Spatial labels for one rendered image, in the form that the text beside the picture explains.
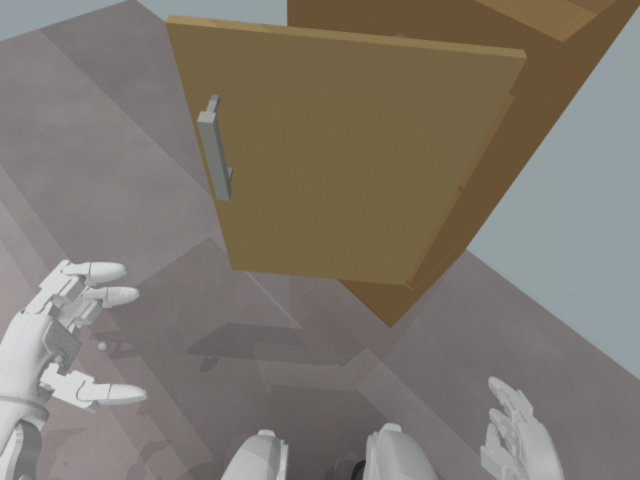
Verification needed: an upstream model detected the left robot thigh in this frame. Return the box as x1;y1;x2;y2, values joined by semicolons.
221;435;289;480

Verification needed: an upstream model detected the handle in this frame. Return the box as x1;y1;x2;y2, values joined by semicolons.
197;94;233;201

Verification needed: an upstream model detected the right robot thigh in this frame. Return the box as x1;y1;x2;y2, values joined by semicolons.
365;430;440;480

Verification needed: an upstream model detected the robot left forearm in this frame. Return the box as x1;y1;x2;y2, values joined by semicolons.
0;396;50;480

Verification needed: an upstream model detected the robot right hand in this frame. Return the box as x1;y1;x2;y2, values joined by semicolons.
480;376;564;480

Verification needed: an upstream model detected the robot thigh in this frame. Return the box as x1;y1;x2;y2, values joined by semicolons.
365;430;440;480
221;435;289;480

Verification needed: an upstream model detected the robot left hand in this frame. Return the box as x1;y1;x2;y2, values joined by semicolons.
0;260;148;414

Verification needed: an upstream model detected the cupboard door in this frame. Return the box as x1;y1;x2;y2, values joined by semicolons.
165;15;527;285

